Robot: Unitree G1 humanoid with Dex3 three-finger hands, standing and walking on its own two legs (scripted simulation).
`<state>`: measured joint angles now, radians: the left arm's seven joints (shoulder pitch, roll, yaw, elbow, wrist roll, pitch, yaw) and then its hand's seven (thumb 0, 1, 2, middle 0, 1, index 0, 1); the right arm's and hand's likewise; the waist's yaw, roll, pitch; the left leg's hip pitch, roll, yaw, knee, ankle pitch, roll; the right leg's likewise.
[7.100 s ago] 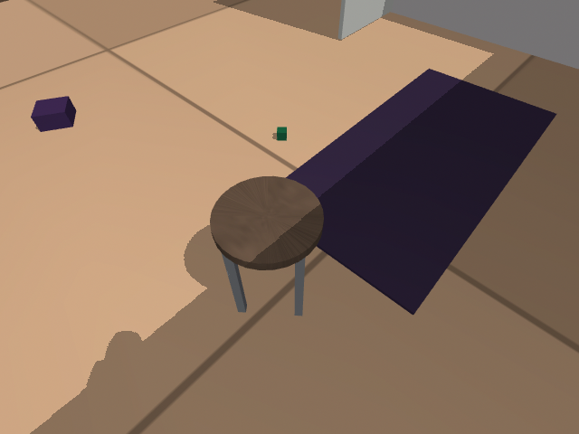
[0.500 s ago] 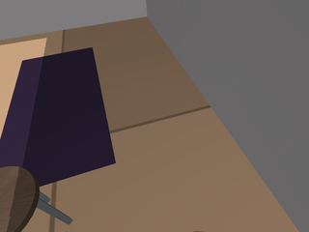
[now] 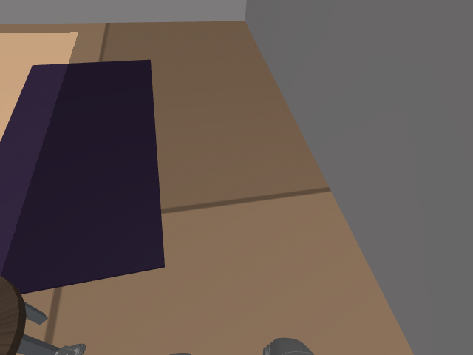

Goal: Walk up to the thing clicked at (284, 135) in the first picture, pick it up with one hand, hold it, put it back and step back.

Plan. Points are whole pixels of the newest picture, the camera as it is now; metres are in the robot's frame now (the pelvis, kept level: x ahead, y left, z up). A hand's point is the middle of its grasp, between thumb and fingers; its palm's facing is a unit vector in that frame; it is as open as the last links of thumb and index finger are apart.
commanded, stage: walk up
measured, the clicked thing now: out of the picture +0.76 +1.47 -0.73
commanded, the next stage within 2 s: stand in 1.08 s
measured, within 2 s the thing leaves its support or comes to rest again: neither
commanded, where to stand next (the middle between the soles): +0.17 -0.04 m, yaw +5 degrees
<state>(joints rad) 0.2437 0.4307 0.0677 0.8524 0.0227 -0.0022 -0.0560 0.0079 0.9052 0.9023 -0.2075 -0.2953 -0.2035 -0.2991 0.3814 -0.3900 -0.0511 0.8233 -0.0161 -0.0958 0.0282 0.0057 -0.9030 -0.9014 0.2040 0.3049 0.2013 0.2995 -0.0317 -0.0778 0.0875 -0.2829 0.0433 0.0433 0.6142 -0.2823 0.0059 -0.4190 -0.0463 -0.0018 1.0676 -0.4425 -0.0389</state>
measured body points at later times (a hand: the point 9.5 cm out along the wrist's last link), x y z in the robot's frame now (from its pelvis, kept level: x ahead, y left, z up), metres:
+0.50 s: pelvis +0.10 -0.06 -0.01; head +0.13 -0.06 +0.43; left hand +0.16 +0.26 -0.13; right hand +0.20 -0.37 -0.13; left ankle +0.12 +0.06 -0.73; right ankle +0.17 -0.18 -0.73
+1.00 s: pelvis +0.11 -0.05 +0.01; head +0.13 -0.04 +0.46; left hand +0.16 +0.27 -0.11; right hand +0.26 -0.33 -0.11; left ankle +0.12 +0.06 -0.73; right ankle +0.17 -0.18 -0.73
